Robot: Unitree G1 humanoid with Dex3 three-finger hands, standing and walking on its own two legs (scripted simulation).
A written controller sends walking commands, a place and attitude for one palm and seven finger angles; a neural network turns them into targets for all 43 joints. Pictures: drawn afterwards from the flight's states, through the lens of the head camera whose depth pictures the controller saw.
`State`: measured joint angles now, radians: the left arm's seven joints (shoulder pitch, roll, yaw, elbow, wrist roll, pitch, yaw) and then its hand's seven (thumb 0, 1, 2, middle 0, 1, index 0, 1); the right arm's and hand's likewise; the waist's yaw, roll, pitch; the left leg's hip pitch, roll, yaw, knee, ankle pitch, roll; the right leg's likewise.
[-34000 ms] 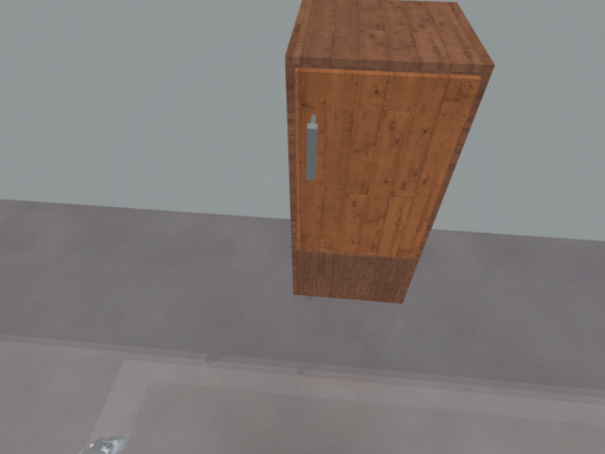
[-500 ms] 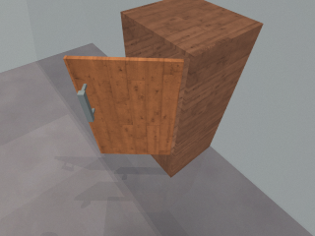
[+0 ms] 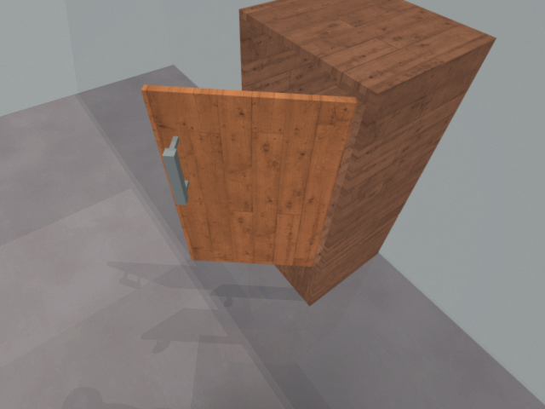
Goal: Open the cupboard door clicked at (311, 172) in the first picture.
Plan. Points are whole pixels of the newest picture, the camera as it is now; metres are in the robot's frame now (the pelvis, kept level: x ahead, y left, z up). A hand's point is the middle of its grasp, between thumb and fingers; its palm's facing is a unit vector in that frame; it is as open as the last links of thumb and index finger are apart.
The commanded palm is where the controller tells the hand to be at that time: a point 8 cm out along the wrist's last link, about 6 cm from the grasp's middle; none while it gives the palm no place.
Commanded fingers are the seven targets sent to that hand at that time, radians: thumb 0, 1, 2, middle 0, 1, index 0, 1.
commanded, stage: come to a stop and stand still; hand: left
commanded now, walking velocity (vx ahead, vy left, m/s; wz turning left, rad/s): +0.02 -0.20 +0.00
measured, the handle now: (178, 171) +0.55 +0.24 -0.02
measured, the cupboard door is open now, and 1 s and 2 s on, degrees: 50 50 50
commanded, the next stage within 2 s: look again from close up in 1.26 s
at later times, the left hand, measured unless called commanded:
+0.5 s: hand out of the picture +0.05 +0.17 -0.17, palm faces -0.06 -0.97 -0.23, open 7.3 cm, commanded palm none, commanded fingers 0.00 0.90 0.90 -0.20 -0.30 -0.20 -0.30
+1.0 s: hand out of the picture +0.00 +0.11 -0.16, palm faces +0.01 -0.98 -0.21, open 7.3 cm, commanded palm none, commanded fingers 0.00 0.90 0.90 -0.20 -0.30 -0.20 -0.30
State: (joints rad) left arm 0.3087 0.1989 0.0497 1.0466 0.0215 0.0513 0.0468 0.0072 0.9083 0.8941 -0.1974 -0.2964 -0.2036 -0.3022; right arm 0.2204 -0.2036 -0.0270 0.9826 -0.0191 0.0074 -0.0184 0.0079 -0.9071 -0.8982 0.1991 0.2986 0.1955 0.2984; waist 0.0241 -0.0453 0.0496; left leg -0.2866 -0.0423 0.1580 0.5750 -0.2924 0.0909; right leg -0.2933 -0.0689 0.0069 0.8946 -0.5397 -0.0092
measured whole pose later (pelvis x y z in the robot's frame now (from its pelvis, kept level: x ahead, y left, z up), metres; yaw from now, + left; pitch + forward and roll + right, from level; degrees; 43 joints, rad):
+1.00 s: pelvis +0.01 -0.06 +0.01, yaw +0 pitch -1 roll +1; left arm 0.30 0.14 -0.02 1.11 0.01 -0.02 0.04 0.01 0.92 0.89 -0.20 -0.30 -0.20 -0.30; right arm 0.25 -0.17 0.00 1.11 -0.01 -0.01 -0.02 0.01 -0.91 -0.90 0.20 0.30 0.19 0.30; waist -0.01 0.02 0.03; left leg -0.20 0.04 0.11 0.45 -0.23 -0.02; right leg -0.16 0.01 -0.06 0.49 -0.32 -0.05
